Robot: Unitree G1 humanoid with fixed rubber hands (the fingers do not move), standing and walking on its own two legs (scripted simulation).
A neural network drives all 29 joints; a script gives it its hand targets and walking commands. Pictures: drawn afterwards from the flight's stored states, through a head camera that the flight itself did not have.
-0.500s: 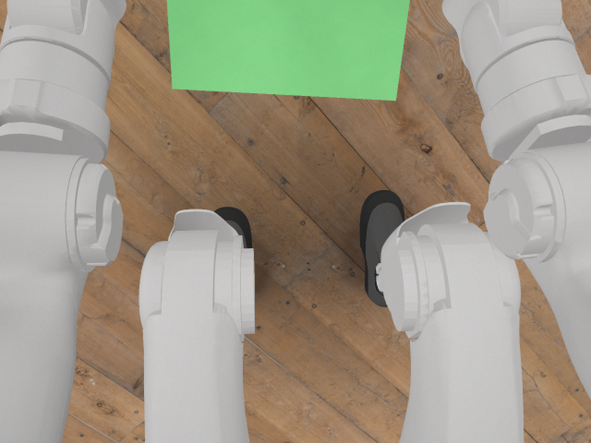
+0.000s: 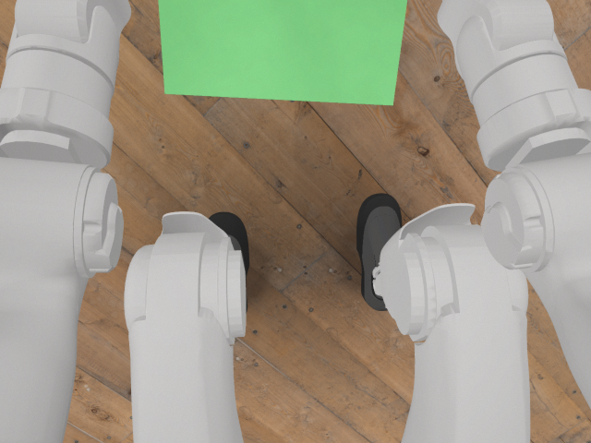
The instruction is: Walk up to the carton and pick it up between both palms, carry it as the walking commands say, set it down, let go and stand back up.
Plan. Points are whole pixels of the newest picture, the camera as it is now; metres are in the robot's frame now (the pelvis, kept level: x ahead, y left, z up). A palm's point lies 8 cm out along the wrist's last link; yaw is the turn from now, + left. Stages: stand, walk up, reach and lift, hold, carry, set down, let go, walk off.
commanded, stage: reach and lift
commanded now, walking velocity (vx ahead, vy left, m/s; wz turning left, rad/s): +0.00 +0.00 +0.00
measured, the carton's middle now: out of the picture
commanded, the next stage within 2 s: none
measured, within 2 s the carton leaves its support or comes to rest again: leaves its support in 0.96 s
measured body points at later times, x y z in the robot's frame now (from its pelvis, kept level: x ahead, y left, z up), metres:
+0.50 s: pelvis +0.00 +0.00 +0.00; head +0.38 +0.02 +0.22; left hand +0.58 +0.16 -0.19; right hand +0.57 -0.12 -0.20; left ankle +0.11 +0.12 -0.34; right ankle +0.13 -0.14 -0.34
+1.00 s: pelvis +0.00 +0.00 +0.00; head +0.38 +0.02 +0.22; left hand +0.57 +0.15 -0.19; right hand +0.57 -0.13 -0.19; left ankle +0.11 +0.12 -0.34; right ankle +0.13 -0.14 -0.34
